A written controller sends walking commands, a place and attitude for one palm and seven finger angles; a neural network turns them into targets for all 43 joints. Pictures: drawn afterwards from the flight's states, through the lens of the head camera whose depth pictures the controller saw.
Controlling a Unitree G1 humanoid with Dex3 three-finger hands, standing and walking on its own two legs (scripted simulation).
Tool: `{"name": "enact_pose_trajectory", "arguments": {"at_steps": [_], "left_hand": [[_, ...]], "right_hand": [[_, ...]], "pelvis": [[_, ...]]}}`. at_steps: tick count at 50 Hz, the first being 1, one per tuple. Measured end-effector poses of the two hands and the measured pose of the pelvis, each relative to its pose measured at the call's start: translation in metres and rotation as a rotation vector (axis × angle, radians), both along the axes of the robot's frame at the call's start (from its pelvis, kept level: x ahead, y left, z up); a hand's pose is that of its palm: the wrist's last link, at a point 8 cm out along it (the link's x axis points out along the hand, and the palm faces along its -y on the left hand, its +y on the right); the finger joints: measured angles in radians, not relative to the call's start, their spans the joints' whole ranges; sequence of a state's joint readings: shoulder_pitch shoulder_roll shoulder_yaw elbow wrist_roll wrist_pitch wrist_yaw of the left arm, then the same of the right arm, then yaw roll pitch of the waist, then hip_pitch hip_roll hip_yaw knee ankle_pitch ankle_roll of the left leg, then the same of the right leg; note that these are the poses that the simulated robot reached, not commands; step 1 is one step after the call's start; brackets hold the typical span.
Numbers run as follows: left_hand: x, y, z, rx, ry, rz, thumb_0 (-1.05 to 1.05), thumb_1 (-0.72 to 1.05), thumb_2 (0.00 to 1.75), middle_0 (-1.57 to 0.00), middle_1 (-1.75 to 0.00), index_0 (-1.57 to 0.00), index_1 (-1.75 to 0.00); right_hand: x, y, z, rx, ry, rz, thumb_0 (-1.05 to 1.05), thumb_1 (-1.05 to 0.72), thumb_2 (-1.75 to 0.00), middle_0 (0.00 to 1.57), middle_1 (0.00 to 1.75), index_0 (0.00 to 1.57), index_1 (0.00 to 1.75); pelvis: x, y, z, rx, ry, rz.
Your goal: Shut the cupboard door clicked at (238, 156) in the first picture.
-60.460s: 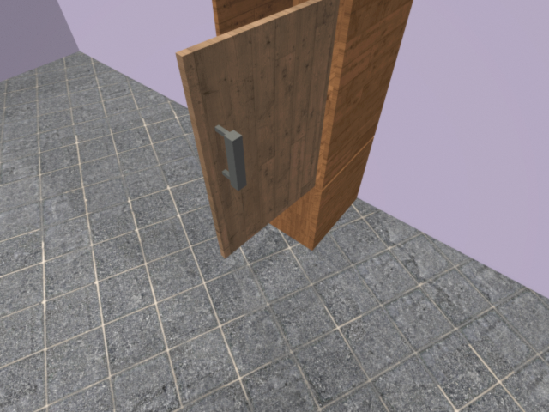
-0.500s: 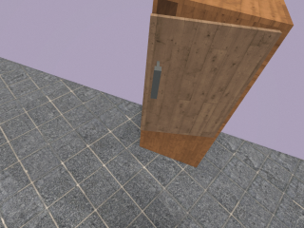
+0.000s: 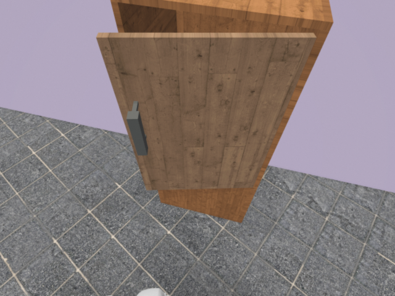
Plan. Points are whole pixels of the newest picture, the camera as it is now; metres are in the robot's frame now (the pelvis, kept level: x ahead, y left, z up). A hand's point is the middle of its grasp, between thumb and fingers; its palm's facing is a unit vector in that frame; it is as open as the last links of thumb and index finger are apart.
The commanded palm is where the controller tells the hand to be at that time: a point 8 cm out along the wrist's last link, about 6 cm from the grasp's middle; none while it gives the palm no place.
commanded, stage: come to a stop and stand still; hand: left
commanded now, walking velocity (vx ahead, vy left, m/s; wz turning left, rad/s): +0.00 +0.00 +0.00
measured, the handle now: (139, 128) +0.48 +0.16 +0.03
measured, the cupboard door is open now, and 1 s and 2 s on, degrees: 17 17 17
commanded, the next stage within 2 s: look again from close up in 1.42 s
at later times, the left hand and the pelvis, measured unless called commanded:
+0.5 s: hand out of the picture +0.07 +0.17 -0.17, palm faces +0.06 -0.95 -0.31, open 7.4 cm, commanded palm none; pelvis +0.04 -0.04 -0.01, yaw +0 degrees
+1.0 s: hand out of the picture +0.02 +0.17 -0.18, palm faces +0.06 -0.99 -0.15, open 7.4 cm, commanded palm none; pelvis +0.00 +0.00 +0.01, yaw +0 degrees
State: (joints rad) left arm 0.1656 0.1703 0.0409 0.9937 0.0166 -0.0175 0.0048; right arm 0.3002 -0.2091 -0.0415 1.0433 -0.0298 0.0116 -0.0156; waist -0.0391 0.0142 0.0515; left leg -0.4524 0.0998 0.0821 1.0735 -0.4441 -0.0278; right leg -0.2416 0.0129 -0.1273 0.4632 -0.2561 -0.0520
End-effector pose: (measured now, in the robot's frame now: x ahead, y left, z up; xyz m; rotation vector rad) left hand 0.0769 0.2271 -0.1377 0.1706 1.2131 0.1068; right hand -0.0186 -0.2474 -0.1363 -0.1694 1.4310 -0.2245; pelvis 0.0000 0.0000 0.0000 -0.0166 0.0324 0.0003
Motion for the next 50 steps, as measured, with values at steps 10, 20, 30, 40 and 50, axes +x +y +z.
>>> {"name": "enact_pose_trajectory", "arguments": {"at_steps": [10,20,30,40,50], "left_hand": [[-0.01,-0.014,-0.023,-0.024,0.139,0.097,0.0,0.92,0.9,-0.2,-0.3,-0.2,-0.3],[-0.005,-0.015,-0.003,0.058,0.146,0.111,0.0,0.91,0.9,-0.2,-0.3,-0.2,-0.3],[-0.017,-0.023,0.013,0.114,0.116,0.077,0.0,0.91,0.9,-0.2,-0.3,-0.2,-0.3],[-0.036,-0.024,0.002,0.037,0.095,0.085,0.0,0.9,0.9,-0.2,-0.3,-0.2,-0.3],[-0.062,-0.005,-0.015,-0.04,0.127,0.09,0.0,0.91,0.9,-0.2,-0.3,-0.2,-0.3]], "right_hand": [[0.158,0.017,0.008,0.016,-0.257,0.121,0.01,-0.91,-0.9,0.2,0.3,0.19,0.3],[0.182,0.009,-0.009,0.067,-0.257,0.14,0.01,-0.91,-0.9,0.2,0.3,0.2,0.3],[0.128,-0.045,-0.009,0.038,-0.141,0.066,0.01,-0.91,-0.9,0.2,0.3,0.2,0.3],[0.085,-0.038,0.005,-0.01,-0.104,0.085,0.01,-0.91,-0.9,0.2,0.3,0.19,0.3],[0.048,0.017,0.013,0.001,-0.103,0.089,0.01,-0.92,-0.9,0.2,0.3,0.2,0.3]], "pelvis": [[0.058,-0.011,-0.005,-0.006,-0.024,-0.005],[0.051,-0.024,-0.005,0.03,-0.027,-0.011],[0.04,-0.048,0.001,0.048,-0.021,-0.005],[0.019,-0.032,0.004,0.043,-0.029,0.005],[0.003,-0.003,0.005,0.008,-0.067,-0.008]]}}
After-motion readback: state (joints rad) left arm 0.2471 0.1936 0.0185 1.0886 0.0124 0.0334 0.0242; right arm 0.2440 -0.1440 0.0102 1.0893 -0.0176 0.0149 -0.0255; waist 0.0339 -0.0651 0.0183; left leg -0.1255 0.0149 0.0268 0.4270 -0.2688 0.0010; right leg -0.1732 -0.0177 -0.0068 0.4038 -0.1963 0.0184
